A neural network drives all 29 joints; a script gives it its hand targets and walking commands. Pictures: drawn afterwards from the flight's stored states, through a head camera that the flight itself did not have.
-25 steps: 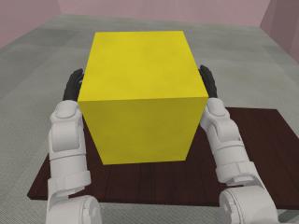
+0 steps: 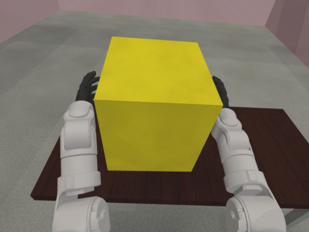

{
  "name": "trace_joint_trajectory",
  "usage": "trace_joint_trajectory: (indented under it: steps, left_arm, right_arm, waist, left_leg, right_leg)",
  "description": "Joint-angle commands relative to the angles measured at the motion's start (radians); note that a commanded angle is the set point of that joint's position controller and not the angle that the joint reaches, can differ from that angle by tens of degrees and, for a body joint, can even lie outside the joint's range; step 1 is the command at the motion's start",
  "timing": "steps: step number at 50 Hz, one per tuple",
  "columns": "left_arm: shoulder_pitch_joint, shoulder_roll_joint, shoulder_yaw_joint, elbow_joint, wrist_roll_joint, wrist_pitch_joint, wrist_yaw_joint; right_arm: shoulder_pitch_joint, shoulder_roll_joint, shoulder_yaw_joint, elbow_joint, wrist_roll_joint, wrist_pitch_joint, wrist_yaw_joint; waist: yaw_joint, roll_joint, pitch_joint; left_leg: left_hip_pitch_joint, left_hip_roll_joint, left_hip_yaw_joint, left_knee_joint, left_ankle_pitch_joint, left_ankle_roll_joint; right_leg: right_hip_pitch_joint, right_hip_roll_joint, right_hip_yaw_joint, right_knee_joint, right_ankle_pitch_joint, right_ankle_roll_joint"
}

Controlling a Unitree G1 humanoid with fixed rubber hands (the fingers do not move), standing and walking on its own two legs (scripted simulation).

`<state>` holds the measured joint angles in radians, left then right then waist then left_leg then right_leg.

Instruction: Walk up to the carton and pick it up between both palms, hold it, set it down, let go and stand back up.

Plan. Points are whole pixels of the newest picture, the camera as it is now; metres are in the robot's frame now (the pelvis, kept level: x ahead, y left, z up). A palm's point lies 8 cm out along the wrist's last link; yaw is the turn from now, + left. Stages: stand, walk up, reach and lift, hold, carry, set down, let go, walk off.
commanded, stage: hold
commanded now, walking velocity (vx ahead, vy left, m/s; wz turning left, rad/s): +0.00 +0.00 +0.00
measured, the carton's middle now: (152, 106) +0.42 +0.00 +0.13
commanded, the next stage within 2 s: none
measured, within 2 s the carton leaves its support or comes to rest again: neither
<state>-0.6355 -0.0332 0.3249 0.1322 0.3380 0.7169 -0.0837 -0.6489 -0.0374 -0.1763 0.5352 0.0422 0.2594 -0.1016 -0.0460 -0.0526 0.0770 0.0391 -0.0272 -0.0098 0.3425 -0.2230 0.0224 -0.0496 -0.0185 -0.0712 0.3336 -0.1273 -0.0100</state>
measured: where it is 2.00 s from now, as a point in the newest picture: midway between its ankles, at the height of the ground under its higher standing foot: outside the picture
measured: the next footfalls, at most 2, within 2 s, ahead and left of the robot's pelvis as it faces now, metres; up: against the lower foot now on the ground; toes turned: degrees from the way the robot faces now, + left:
none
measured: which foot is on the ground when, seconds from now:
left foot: down 0.00-1.00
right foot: down 0.00-1.00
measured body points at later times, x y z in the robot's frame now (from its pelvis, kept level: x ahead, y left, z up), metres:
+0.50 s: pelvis +0.01 +0.00 +0.00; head -0.01 +0.02 +0.45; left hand +0.37 +0.19 +0.18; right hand +0.38 -0.15 +0.19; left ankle -0.01 +0.10 -0.75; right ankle +0.05 -0.11 -0.75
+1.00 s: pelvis +0.02 -0.01 +0.00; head -0.01 +0.01 +0.45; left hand +0.39 +0.17 +0.20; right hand +0.40 -0.16 +0.20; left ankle -0.01 +0.10 -0.75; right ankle +0.05 -0.11 -0.75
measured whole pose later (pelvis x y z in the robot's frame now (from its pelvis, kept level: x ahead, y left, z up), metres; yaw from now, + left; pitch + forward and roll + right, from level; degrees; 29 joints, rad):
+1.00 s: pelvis +0.02 -0.01 +0.00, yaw +1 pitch -9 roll -1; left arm -0.56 -0.02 0.34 0.01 0.32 0.71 -0.10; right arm -0.65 -0.07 -0.06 0.44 0.14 0.28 -0.17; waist -0.08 -0.05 0.07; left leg 0.09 0.00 -0.04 0.30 -0.23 0.00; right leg 0.03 0.01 -0.10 0.25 -0.12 -0.02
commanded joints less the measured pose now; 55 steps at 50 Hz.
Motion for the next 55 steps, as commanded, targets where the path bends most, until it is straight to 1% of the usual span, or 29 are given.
trace_joint_trajectory:
  steps: [1, 3, 5, 6, 7, 10, 13, 14, 15, 16, 18, 20, 24, 26, 28, 31, 32, 34, 36, 38, 39, 42, 44, 46, 47, 48, 50, 51, 55]
  left_arm:
    - [-0.53, -0.419, -0.409, -0.046, -0.165, -0.072, -0.095]
    - [-0.544, -0.425, -0.433, -0.083, -0.182, -0.087, -0.087]
    - [-0.49, -0.419, -0.446, -0.133, -0.194, -0.095, -0.094]
    - [-0.463, -0.407, -0.432, -0.135, -0.177, -0.089, -0.102]
    - [-0.433, -0.394, -0.42, -0.116, -0.162, -0.073, -0.114]
    - [-0.36, -0.333, -0.342, -0.077, -0.102, -0.033, -0.151]
    - [-0.375, -0.325, -0.31, -0.09, -0.093, -0.019, -0.184]
    - [-0.398, -0.336, -0.334, -0.141, -0.108, -0.027, -0.188]
    - [-0.411, -0.351, -0.352, -0.162, -0.122, -0.035, -0.189]
    - [-0.449, -0.365, -0.392, -0.234, -0.147, -0.049, -0.186]
    - [-0.465, -0.379, -0.443, -0.29, -0.18, -0.072, -0.176]
    - [-0.471, -0.377, -0.486, -0.34, -0.192, -0.085, -0.16]
    - [-0.396, -0.37, -0.482, -0.265, -0.166, -0.067, -0.15]
    - [-0.359, -0.373, -0.466, -0.235, -0.144, -0.043, -0.155]
    - [-0.364, -0.377, -0.451, -0.206, -0.128, -0.026, -0.155]
    - [-0.399, -0.388, -0.415, -0.149, -0.114, -0.015, -0.143]
    - [-0.43, -0.408, -0.428, -0.138, -0.115, -0.013, -0.136]
    - [-0.477, -0.414, -0.426, -0.1, -0.128, -0.022, -0.122]
    - [-0.502, -0.419, -0.436, -0.113, -0.143, -0.04, -0.104]
    - [-0.519, -0.432, -0.465, -0.139, -0.171, -0.059, -0.084]
    - [-0.523, -0.434, -0.472, -0.156, -0.187, -0.068, -0.077]
    - [-0.486, -0.427, -0.484, -0.164, -0.189, -0.076, -0.069]
    - [-0.413, -0.395, -0.434, -0.116, -0.157, -0.057, -0.084]
    - [-0.349, -0.378, -0.413, -0.136, -0.128, -0.033, -0.116]
    - [-0.319, -0.364, -0.39, -0.139, -0.121, -0.021, -0.132]
    - [-0.308, -0.357, -0.375, -0.137, -0.11, -0.009, -0.146]
    - [-0.341, -0.346, -0.351, -0.121, -0.093, 0.006, -0.17]
    - [-0.354, -0.345, -0.338, -0.129, -0.09, 0.005, -0.178]
    - [-0.443, -0.364, -0.385, -0.211, -0.133, -0.035, -0.188]
  right_arm:
    - [-0.706, 0.474, 0.4, -0.259, 0.089, -0.087, 0.139]
    - [-0.718, 0.497, 0.456, -0.297, 0.123, -0.086, 0.111]
    - [-0.668, 0.526, 0.516, -0.353, 0.166, -0.077, 0.079]
    - [-0.637, 0.523, 0.542, -0.354, 0.177, -0.065, 0.064]
    - [-0.611, 0.519, 0.546, -0.335, 0.176, -0.046, 0.05]
    - [-0.51, 0.489, 0.521, -0.26, 0.151, 0.003, 0.029]
    - [-0.494, 0.485, 0.499, -0.24, 0.142, 0.022, 0.023]
    - [-0.486, 0.489, 0.5, -0.276, 0.153, 0.013, 0.021]
    - [-0.507, 0.499, 0.509, -0.312, 0.163, 0.003, 0.019]
    - [-0.544, 0.517, 0.529, -0.398, 0.187, -0.014, 0.014]
    - [-0.573, 0.53, 0.563, -0.484, 0.204, -0.036, 0.001]
    - [-0.571, 0.52, 0.571, -0.525, 0.208, -0.047, -0.002]
    - [-0.482, 0.462, 0.525, -0.426, 0.169, -0.038, 0.02]
    - [-0.428, 0.411, 0.486, -0.364, 0.146, -0.025, 0.037]
    - [-0.438, 0.368, 0.439, -0.333, 0.123, -0.024, 0.059]
    - [-0.494, 0.357, 0.395, -0.29, 0.095, -0.033, 0.095]
    - [-0.529, 0.346, 0.372, -0.284, 0.087, -0.04, 0.106]
    - [-0.598, 0.373, 0.365, -0.266, 0.075, -0.056, 0.127]
    - [-0.642, 0.394, 0.371, -0.277, 0.078, -0.077, 0.147]
    - [-0.671, 0.431, 0.403, -0.305, 0.099, -0.092, 0.149]
    - [-0.678, 0.442, 0.42, -0.325, 0.115, -0.097, 0.141]
    - [-0.672, 0.47, 0.49, -0.358, 0.154, -0.088, 0.11]
    - [-0.604, 0.469, 0.517, -0.326, 0.156, -0.06, 0.089]
    - [-0.52, 0.477, 0.541, -0.315, 0.172, -0.03, 0.065]
    - [-0.485, 0.476, 0.546, -0.31, 0.173, -0.014, 0.055]
    - [-0.467, 0.469, 0.541, -0.299, 0.172, 0.0, 0.046]
    - [-0.475, 0.457, 0.497, -0.276, 0.16, 0.021, 0.032]
    - [-0.474, 0.461, 0.493, -0.281, 0.156, 0.024, 0.029]
    - [-0.532, 0.497, 0.502, -0.374, 0.174, -0.003, 0.024]
  waist:
    - [0.01, 0.025, -0.349]
    - [0.007, 0.015, -0.428]
    - [-0.006, 0.012, -0.485]
    - [-0.005, 0.015, -0.471]
    - [-0.015, 0.022, -0.43]
    - [-0.02, 0.001, -0.275]
    - [-0.019, -0.011, -0.23]
    - [-0.037, -0.002, -0.26]
    - [-0.03, 0.006, -0.285]
    - [-0.038, 0.02, -0.366]
    - [-0.039, 0.034, -0.442]
    - [-0.04, 0.053, -0.471]
    - [-0.045, 0.069, -0.309]
    - [-0.073, 0.095, -0.238]
    - [-0.08, 0.122, -0.204]
    - [-0.052, 0.12, -0.182]
    - [-0.062, 0.13, -0.18]
    - [-0.04, 0.107, -0.186]
    - [-0.016, 0.09, -0.259]
    - [-0.004, 0.07, -0.365]
    - [0.002, 0.048, -0.403]
    - [0.007, 0.04, -0.442]
    - [0.006, 0.011, -0.383]
    - [-0.02, 0.019, -0.332]
    - [-0.021, 0.014, -0.3]
    - [-0.03, 0.013, -0.281]
    - [-0.043, 0.013, -0.216]
    - [-0.037, 0.014, -0.211]
    - [-0.037, 0.021, -0.299]
  left_leg:
    - [-0.182, 0.02, 0.016, -0.109, 0.103, -0.025]
    - [-0.124, -0.02, 0.034, -0.07, 0.262, -0.033]
    - [-0.103, -0.042, 0.03, -0.034, 0.375, -0.039]
    - [-0.119, -0.046, 0.029, -0.033, 0.39, -0.047]
    - [-0.133, -0.059, 0.029, -0.043, 0.36, -0.047]
    - [-0.18, -0.052, 0.049, -0.096, 0.205, -0.03]
    - [-0.179, -0.035, 0.06, -0.111, 0.142, -0.017]
    - [-0.168, -0.038, 0.059, -0.107, 0.166, -0.021]
    - [-0.157, -0.035, 0.054, -0.095, 0.189, -0.025]
    - [-0.14, -0.045, 0.05, -0.076, 0.234, -0.032]
    - [-0.127, -0.064, 0.034, -0.048, 0.309, -0.044]
    - [-0.117, -0.064, 0.029, -0.037, 0.346, -0.057]
    - [-0.102, -0.013, 0.024, -0.056, 0.331, -0.061]
    - [-0.097, 0.004, 0.022, -0.077, 0.307, -0.067]
    - [-0.094, 0.026, 0.021, -0.098, 0.255, -0.075]
    - [-0.155, 0.062, 0.006, -0.138, 0.097, -0.064]
    - [-0.162, 0.071, -0.017, -0.155, 0.063, -0.064]
    - [-0.207, 0.085, -0.02, -0.166, -0.005, -0.056]
    - [-0.202, 0.084, -0.026, -0.151, 0.03, -0.054]
    - [-0.123, 0.058, -0.02, -0.107, 0.165, -0.06]
    - [-0.087, 0.033, -0.007, -0.08, 0.241, -0.055]
    - [-0.047, -0.014, 0.028, -0.035, 0.393, -0.063]
    - [-0.079, -0.028, 0.038, -0.043, 0.385, -0.055]
    - [-0.114, -0.036, 0.034, -0.058, 0.37, -0.054]
    - [-0.129, -0.032, 0.037, -0.07, 0.358, -0.054]
    - [-0.134, -0.042, 0.041, -0.08, 0.327, -0.052]
    - [-0.15, -0.049, 0.053, -0.1, 0.226, -0.045]
    - [-0.154, -0.044, 0.057, -0.107, 0.194, -0.042]
    - [-0.152, -0.038, 0.05, -0.092, 0.199, -0.034]
  right_leg:
    - [0.277, 0.039, -0.028, -0.008, 0.016, 0.0]
    - [0.321, 0.037, -0.019, -0.025, 0.171, 0.005]
    - [0.407, 0.029, -0.006, -0.003, 0.404, 0.017]
    - [0.447, 0.025, 0.001, 0.007, 0.495, 0.029]
    - [0.459, 0.017, 0.006, 0.009, 0.507, 0.038]
    - [0.444, 0.006, 0.019, -0.022, 0.391, 0.053]
    - [0.402, 0.009, 0.012, -0.043, 0.289, 0.051]
    - [0.4, 0.013, 0.003, -0.041, 0.307, 0.048]
    - [0.405, 0.017, -0.003, -0.032, 0.308, 0.042]
    - [0.436, 0.019, -0.004, -0.017, 0.372, 0.039]
    - [0.472, 0.02, -0.002, 0.012, 0.477, 0.039]
    - [0.478, 0.024, 0.003, 0.018, 0.498, 0.036]
    - [0.34, 0.043, -0.03, -0.036, 0.272, 0.021]
    - [0.306, 0.052, -0.039, -0.062, 0.177, 0.01]
    - [0.269, 0.059, -0.045, -0.066, 0.059, 0.005]
    - [0.254, 0.062, -0.05, -0.038, -0.04, -0.002]
    - [0.247, 0.064, -0.046, -0.028, -0.056, 0.0]
    - [0.246, 0.059, -0.05, -0.004, -0.081, 0.0]
    - [0.248, 0.054, -0.045, 0.019, -0.058, 0.001]
    - [0.245, 0.047, -0.043, 0.003, 0.004, -0.006]
    - [0.245, 0.047, -0.034, -0.015, 0.047, -0.011]
    - [0.299, 0.048, -0.024, -0.03, 0.21, 0.004]
    - [0.353, 0.038, -0.011, -0.029, 0.319, 0.018]
    - [0.423, 0.029, -0.003, -0.019, 0.443, 0.029]
    - [0.444, 0.025, -0.003, -0.018, 0.468, 0.037]
    - [0.446, 0.02, 0.001, -0.021, 0.462, 0.04]
    - [0.414, 0.018, 0.001, -0.049, 0.352, 0.044]
    - [0.396, 0.016, 0.0, -0.052, 0.306, 0.042]
    - [0.387, 0.022, -0.013, -0.041, 0.271, 0.031]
